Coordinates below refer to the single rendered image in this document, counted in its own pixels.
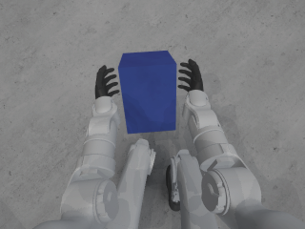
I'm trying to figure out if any robot right forearm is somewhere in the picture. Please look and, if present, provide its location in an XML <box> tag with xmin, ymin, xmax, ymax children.
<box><xmin>182</xmin><ymin>90</ymin><xmax>261</xmax><ymax>194</ymax></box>

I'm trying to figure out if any robot right foot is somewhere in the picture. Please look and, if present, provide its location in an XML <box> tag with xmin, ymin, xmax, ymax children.
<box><xmin>166</xmin><ymin>165</ymin><xmax>180</xmax><ymax>212</ymax></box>

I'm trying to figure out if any left robot upper arm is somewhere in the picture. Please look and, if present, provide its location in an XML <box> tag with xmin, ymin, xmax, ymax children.
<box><xmin>32</xmin><ymin>177</ymin><xmax>119</xmax><ymax>229</ymax></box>

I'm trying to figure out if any carton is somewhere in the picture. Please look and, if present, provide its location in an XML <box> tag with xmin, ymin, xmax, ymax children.
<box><xmin>118</xmin><ymin>51</ymin><xmax>177</xmax><ymax>135</ymax></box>

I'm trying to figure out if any right robot hand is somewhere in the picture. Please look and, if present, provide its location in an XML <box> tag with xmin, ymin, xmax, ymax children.
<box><xmin>177</xmin><ymin>59</ymin><xmax>204</xmax><ymax>92</ymax></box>

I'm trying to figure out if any left robot hand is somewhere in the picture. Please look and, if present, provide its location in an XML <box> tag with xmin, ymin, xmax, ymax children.
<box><xmin>94</xmin><ymin>65</ymin><xmax>120</xmax><ymax>99</ymax></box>

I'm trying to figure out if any right robot upper arm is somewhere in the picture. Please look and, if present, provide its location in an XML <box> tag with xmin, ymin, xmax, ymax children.
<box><xmin>201</xmin><ymin>167</ymin><xmax>305</xmax><ymax>229</ymax></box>

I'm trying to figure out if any robot left forearm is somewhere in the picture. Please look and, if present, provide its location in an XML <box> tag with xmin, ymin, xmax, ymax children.
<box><xmin>60</xmin><ymin>95</ymin><xmax>121</xmax><ymax>216</ymax></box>

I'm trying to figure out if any robot left shin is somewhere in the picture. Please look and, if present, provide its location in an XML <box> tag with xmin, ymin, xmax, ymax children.
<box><xmin>126</xmin><ymin>138</ymin><xmax>150</xmax><ymax>158</ymax></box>

